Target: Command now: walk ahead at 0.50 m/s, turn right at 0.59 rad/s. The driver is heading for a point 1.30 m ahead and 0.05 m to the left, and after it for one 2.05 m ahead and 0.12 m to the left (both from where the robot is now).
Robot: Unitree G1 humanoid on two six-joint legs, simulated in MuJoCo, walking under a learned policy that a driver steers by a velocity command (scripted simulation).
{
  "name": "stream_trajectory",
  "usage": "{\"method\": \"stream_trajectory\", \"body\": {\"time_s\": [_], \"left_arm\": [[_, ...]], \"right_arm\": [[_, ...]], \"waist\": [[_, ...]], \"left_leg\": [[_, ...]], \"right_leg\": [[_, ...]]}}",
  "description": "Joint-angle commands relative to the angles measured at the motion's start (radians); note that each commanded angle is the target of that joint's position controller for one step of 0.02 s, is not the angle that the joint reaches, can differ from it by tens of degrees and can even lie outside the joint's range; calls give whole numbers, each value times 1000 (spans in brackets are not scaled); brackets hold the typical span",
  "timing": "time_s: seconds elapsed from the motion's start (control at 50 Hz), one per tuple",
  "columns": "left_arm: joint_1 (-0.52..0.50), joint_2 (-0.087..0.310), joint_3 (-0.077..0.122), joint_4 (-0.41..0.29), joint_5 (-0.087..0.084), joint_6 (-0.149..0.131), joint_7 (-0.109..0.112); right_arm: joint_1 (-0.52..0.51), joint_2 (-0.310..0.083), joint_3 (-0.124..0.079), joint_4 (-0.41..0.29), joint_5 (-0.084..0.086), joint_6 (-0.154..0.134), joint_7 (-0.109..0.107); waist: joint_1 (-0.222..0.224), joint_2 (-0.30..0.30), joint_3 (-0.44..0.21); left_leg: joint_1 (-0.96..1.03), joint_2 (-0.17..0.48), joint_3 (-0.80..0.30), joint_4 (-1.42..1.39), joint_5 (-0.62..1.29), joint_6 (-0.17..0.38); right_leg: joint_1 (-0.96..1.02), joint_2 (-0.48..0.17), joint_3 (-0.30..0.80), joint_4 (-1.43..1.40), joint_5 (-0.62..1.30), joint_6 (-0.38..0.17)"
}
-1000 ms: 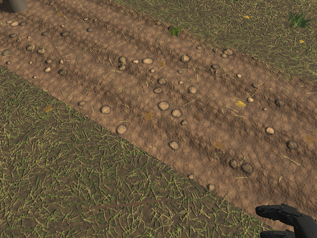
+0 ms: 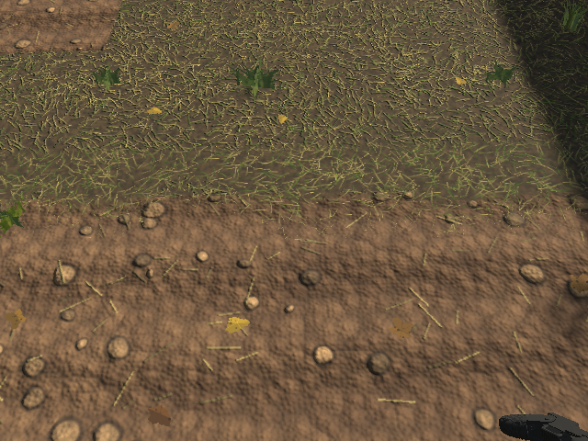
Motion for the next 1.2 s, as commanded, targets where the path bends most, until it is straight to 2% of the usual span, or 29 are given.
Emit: {"method": "stream_trajectory", "body": {"time_s": [0.02, 0.04, 0.06, 0.08, 0.1, 0.12, 0.14, 0.16, 0.2, 0.26, 0.38, 0.46, 0.5, 0.54, 0.56, 0.58, 0.6, 0.64, 0.68, 0.74, 0.84, 0.98, 1.04, 1.08, 1.1, 1.12, 1.14, 1.16, 1.2], "left_arm": [[-64, 182, 39, -72, 2, -17, 4], [-86, 180, 37, -75, -8, -26, -5], [-76, 113, 17, -103, -19, -38, -14], [55, 30, 2, -126, -45, -34, -13], [46, 116, 7, -91, -5, -20, -2], [-27, 122, 11, -86, 6, -17, -10], [-74, 100, 5, -94, 7, -17, -18], [-94, 87, 4, -98, 15, -12, -25], [-95, 73, -2, -101, 20, 1, -35], [-153, 65, -8, -118, 23, 8, -43], [-421, 17, -50, -200, 18, -3, -62], [-488, 44, -53, -223, 14, -8, -52], [-452, 58, -48, -214, 19, -12, -43], [-221, 96, -25, -129, 37, -30, -27], [-44, 167, -5, -99, 57, -37, -14], [-18, 260, 19, -92, 47, -27, -6], [-60, 205, 13, -94, 2, -18, -9], [-189, 103, -15, -101, 1, -27, -16], [-221, 64, -26, -89, -2, -40, -12], [-172, 81, -19, -54, -11, -59, -11], [-91, 81, -18, -3, -12, -58, -11], [11, 98, -16, 65, 0, -54, -3], [-8, 115, -12, 80, 5, -50, 6], [-42, 129, -9, 85, 4, -45, 7], [-44, 112, -17, 78, 0, -45, 6], [6, 31, -38, 37, -27, -48, -1], [48, 52, -25, 48, -21, -48, -3], [-22, 96, -11, 42, -2, -42, -1], [-108, 54, -18, 27, -3, -45, -12]], "right_arm": [[80, -130, -31, -42, 8, -35, -13], [214, -160, -42, -9, 3, -50, -25], [375, -236, -59, -2, -17, -57, -45], [377, -321, -77, -8, -31, -43, -52], [320, -242, -72, -7, -11, -31, -44], [257, -150, -51, -17, -2, -31, -39], [225, -102, -38, -10, -5, -34, -32], [231, -85, -31, 5, -6, -40, -31], [265, -84, -28, 41, 3, -58, -25], [312, -99, -34, 75, 15, -80, -17], [374, -106, -35, 122, 20, -71, -12], [440, -143, -43, 159, 16, -61, -14], [443, -152, -44, 172, 15, -51, -18], [449, -135, -36, 179, 22, -41, -22], [429, -97, -21, 139, 24, -43, -21], [520, -7, -5, 109, 38, -41, -19], [452, -129, -38, 124, 9, -30, -30], [376, -92, -33, 107, 18, -36, -17], [395, -69, -29, 125, 1, -14, -8], [361, -53, -30, 120, -8, 6, 7], [161, -46, -26, 59, -5, 9, 11], [-30, -43, -11, -8, 2, -1, 8], [-5, -58, -17, -11, 2, -12, 2], [192, -81, -34, 53, -4, -24, -13], [371, -124, -52, 111, -19, -35, -25], [507, -232, -79, 128, -41, -39, -36], [488, -253, -86, 135, -8, -26, -25], [373, -203, -76, 119, 16, -19, -20], [252, -85, -45, 107, 14, -29, -16]], "waist": [[-113, -123, -30], [-185, -70, -102], [-238, 39, -258], [-157, 279, -362], [-133, 131, -259], [-128, 25, -115], [-118, -2, -46], [-110, 40, -21], [-93, 97, -23], [-87, 83, -22], [-135, 71, 20], [-150, 71, 27], [-124, 71, 15], [-27, 13, -108], [45, -88, -228], [-7, -316, -303], [-5, -148, -221], [-71, -93, -51], [-120, -113, -20], [-134, -94, -11], [-99, -77, 49], [-50, -87, 78], [-80, -94, 67], [-172, -82, -36], [-235, -48, -142], [-245, 125, -279], [-208, 223, -334], [-167, 92, -178], [-117, 10, -12]], "left_leg": [[268, -66, 23, -106, -68, 46], [469, -35, 0, -170, -35, 73], [708, 187, -217, -199, -247, 119], [904, 440, -693, -306, -271, 244], [781, 414, -751, -327, -399, 256], [629, 356, -579, -347, -367, 234], [531, 298, -440, -368, -235, 215], [481, 254, -340, -383, -116, 197], [449, 205, -230, -402, 55, 188], [475, 207, -154, -422, 192, 212], [445, 153, -12, -469, 246, 198], [518, 203, -22, -426, 315, 187], [557, 217, -14, -344, 456, 176], [498, 153, 52, -52, 551, 142], [319, 107, 91, 226, 257, 119], [-3, -64, 127, 544, -413, 86], [-85, -21, 7, 619, -406, 99], [-67, 48, -4, 551, -262, 103], [21, 75, 7, 482, -220, 82], [12, 77, 29, 445, -159, 57], [-108, 100, 50, 266, 2, 25], [-70, 54, 93, 19, 59, 62], [21, 18, 110, -45, -35, 107], [280, -49, 142, -127, -55, 147], [535, 2, 85, -142, -45, 181], [822, 287, -300, -186, -176, 264], [873, 406, -659, -335, -157, 339], [741, 366, -525, -342, -215, 318], [500, 271, -297, -417, -148, 259]], "right_leg": [[-102, -236, 182, 127, 747, -46], [-163, -173, 132, 304, 743, -20], [-278, -111, 50, 577, 496, 3], [-564, 46, -69, 835, -213, 34], [-650, -55, -77, 924, -155, 20], [-637, -92, -87, 909, -50, 22], [-615, -117, -97, 864, 6, 28], [-594, -135, -102, 828, 22, 35], [-557, -134, -108, 792, 39, 47], [-619, -134, -119, 745, 75, 60], [-583, -185, -256, 403, 277, 92], [-516, -169, -288, 279, 247, 63], [-438, -140, -301, 226, 190, 34], [-122, -110, -299, 130, 202, -11], [113, -323, -67, 101, 97, -66], [291, -575, 382, -17, 69, -184], [206, -536, 378, -36, 69, -177], [-5, -435, 132, -85, 225, -130], [-119, -361, 8, -136, 303, -87], [-139, -344, -53, -183, 379, -103], [-99, -322, -117, -231, 388, -105], [28, -346, -165, -183, 545, -87], [81, -366, -179, -98, 732, -67], [61, -330, -222, 141, 960, -35], [-70, -285, -255, 359, 834, -15], [-372, -172, -316, 718, 398, 27], [-565, -41, -225, 934, -160, 31], [-635, -119, -156, 985, -95, 18], [-601, -198, -175, 872, 36, 18]]}}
